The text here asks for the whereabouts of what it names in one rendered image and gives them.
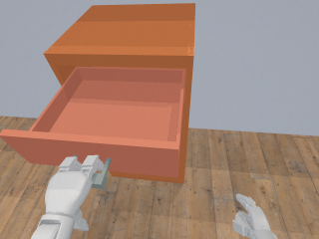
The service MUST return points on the robot left forearm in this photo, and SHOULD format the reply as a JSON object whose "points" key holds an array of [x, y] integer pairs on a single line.
{"points": [[54, 225]]}

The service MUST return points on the robot right forearm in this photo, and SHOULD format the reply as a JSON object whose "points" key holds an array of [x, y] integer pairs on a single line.
{"points": [[263, 234]]}

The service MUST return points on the cabinet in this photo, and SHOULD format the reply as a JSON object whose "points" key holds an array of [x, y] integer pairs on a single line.
{"points": [[144, 36]]}

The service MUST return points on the left robot hand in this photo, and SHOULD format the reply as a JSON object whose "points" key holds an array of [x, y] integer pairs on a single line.
{"points": [[69, 187]]}

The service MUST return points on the drawer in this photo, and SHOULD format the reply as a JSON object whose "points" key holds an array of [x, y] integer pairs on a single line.
{"points": [[131, 115]]}

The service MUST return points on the right robot hand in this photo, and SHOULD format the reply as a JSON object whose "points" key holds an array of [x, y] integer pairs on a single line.
{"points": [[245, 224]]}

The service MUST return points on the handle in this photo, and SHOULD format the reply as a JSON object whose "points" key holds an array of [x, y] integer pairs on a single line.
{"points": [[100, 179]]}

